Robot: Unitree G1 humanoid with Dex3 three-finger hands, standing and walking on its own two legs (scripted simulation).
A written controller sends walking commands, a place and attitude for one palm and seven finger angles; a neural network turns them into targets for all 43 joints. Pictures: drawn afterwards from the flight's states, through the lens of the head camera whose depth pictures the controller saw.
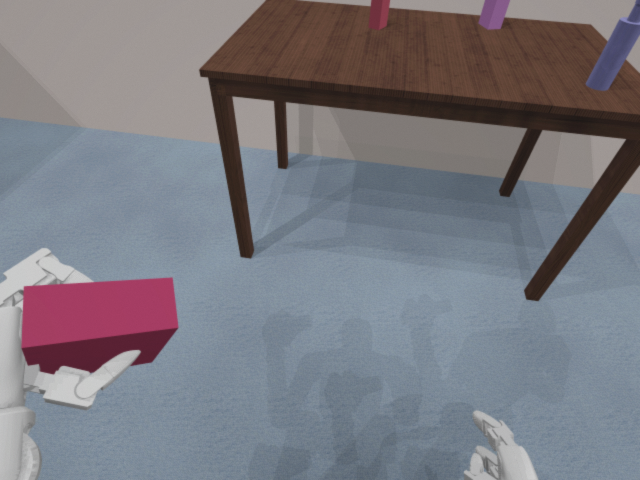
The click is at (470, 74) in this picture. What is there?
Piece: table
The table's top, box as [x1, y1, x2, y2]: [199, 0, 639, 121]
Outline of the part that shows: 199,69 200,76 639,121 639,73 626,60 624,61 607,90 595,90 589,88 585,84 591,70 607,41 590,24 504,17 500,29 487,30 477,23 480,15 389,8 387,25 379,30 376,30 367,27 370,6 300,0 266,0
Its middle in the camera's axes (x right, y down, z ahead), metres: +0.34 -0.63 +1.27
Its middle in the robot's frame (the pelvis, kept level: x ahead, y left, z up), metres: +1.40 -0.26 +0.02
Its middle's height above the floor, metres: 0.79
